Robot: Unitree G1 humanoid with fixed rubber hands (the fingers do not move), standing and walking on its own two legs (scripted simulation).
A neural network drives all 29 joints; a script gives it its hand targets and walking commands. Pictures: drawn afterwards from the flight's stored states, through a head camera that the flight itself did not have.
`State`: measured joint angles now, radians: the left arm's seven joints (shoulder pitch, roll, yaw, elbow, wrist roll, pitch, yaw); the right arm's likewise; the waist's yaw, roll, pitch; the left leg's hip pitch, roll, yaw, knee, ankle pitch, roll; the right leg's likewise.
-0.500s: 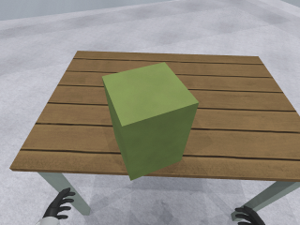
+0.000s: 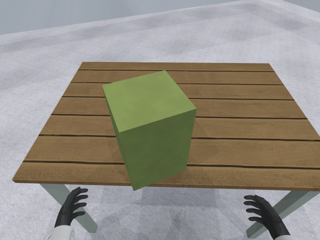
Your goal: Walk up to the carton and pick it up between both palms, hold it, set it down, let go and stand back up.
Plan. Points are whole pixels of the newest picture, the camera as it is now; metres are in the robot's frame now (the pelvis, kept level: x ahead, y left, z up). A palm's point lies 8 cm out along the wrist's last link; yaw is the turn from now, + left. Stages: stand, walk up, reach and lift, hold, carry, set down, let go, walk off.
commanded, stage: reach and lift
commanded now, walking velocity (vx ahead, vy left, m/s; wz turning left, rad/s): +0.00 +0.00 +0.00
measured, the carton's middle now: (148, 132) +0.40 +0.05 +0.07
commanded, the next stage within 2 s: none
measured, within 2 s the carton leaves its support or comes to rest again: neither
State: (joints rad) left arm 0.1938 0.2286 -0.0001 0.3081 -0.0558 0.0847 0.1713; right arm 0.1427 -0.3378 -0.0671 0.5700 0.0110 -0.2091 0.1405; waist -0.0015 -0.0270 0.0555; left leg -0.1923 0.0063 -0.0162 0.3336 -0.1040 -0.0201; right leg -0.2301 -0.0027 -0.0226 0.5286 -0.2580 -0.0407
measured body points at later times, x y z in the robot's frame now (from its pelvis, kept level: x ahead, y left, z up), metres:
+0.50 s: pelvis +0.00 +0.00 +0.00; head +0.01 -0.01 +0.45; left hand +0.24 +0.19 +0.04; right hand +0.24 -0.27 +0.02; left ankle +0.05 +0.16 -0.74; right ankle +0.02 -0.08 -0.74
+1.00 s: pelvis +0.00 +0.00 +0.00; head +0.01 -0.02 +0.45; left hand +0.26 +0.17 +0.07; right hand +0.29 -0.25 +0.06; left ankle +0.05 +0.16 -0.74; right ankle +0.02 -0.08 -0.74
